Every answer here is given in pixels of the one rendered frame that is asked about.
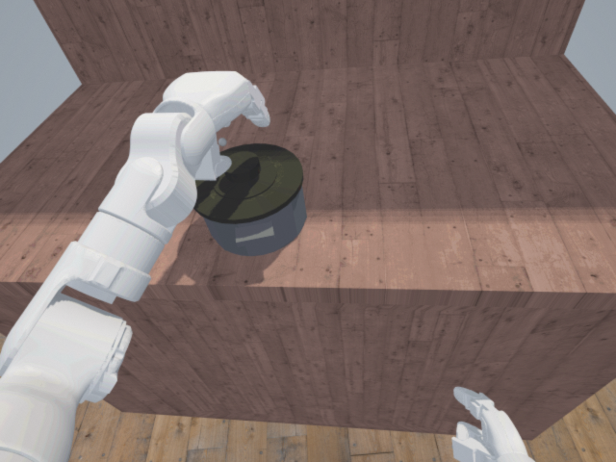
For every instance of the right robot hand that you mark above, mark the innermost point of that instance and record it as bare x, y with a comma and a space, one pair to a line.
498, 436

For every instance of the lid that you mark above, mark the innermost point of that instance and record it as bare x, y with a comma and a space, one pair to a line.
277, 184

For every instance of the pot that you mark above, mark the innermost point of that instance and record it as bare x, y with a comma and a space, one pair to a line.
262, 236

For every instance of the left robot hand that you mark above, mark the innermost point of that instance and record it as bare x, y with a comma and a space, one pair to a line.
224, 95

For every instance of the knob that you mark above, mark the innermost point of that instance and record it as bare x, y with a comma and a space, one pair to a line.
245, 167

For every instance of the left robot upper arm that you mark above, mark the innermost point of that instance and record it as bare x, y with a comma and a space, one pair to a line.
72, 354

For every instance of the robot left forearm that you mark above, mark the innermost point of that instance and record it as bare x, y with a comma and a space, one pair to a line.
153, 192

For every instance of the table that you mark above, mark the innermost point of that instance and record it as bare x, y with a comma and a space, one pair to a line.
459, 179

